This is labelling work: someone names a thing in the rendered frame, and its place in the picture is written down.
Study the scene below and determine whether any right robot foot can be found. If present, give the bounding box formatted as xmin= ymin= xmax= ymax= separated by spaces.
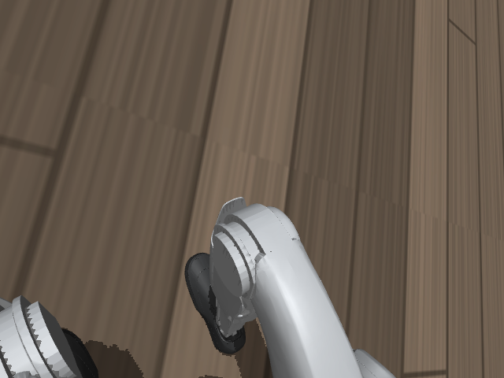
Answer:
xmin=185 ymin=253 xmax=246 ymax=354

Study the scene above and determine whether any left robot foot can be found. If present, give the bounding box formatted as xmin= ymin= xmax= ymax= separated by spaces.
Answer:
xmin=62 ymin=329 xmax=98 ymax=378

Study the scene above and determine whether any right robot hand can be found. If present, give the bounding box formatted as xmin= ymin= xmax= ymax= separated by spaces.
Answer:
xmin=353 ymin=349 xmax=396 ymax=378

